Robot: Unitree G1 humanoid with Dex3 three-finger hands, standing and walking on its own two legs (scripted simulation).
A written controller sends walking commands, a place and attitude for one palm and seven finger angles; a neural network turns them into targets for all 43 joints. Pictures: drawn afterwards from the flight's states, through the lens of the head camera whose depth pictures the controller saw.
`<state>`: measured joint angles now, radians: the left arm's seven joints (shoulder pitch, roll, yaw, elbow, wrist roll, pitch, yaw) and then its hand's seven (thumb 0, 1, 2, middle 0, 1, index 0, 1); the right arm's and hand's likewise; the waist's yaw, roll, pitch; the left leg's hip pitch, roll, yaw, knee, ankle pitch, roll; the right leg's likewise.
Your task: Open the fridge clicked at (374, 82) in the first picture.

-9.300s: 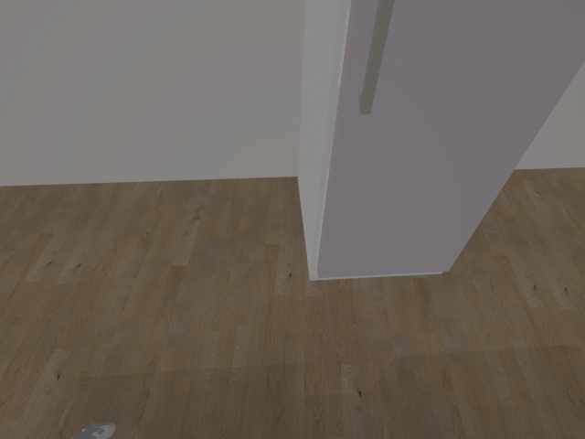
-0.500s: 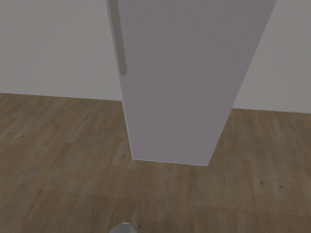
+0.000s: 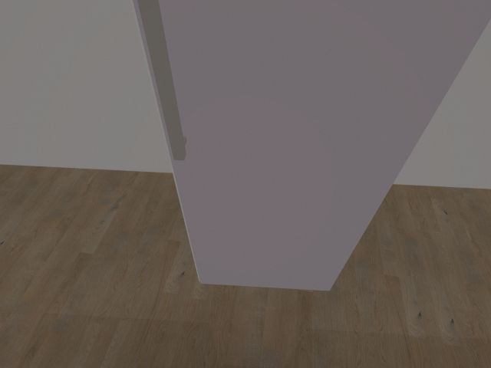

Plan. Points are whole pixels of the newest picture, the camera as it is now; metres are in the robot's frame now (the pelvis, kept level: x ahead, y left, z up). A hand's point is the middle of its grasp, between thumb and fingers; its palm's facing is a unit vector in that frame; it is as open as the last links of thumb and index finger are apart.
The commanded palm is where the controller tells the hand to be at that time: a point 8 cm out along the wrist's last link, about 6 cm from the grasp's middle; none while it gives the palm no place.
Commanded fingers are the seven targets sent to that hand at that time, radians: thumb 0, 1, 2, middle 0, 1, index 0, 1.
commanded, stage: come to a stop and stand still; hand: left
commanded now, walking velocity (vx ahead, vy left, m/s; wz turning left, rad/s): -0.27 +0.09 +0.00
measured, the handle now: (163, 57) +0.50 +0.16 +0.26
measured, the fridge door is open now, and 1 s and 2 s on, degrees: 0 0 0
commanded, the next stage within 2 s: look again from close up in 1.34 s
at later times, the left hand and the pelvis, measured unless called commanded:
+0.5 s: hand out of the picture +0.04 +0.23 -0.17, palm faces +0.01 -0.97 -0.25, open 7.4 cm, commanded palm none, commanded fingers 0.00 0.90 0.90 -0.20 -0.30 -0.20 -0.30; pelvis -0.02 +0.04 -0.01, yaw -1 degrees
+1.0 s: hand out of the picture -0.01 +0.29 -0.14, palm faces +0.01 -0.93 -0.37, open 7.4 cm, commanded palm none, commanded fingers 0.00 0.90 0.90 -0.20 -0.30 -0.20 -0.30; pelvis -0.06 +0.04 +0.00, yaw +1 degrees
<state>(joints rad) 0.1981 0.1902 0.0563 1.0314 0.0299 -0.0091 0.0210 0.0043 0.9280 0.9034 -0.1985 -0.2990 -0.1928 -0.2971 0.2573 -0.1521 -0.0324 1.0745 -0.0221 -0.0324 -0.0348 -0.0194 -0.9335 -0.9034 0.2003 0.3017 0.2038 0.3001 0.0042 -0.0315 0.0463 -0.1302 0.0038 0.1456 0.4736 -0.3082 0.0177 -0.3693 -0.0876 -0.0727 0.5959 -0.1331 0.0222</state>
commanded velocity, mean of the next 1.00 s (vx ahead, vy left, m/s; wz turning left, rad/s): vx -0.03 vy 0.02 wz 0.00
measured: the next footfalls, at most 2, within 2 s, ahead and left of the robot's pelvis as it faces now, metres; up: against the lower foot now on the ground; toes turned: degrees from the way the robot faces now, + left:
left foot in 0.34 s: +0.01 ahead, +0.14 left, +0.00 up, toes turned +3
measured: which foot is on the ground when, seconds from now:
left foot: down 0.00-0.06, up 0.08-0.32, down 0.34-1.00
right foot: down 0.00-1.00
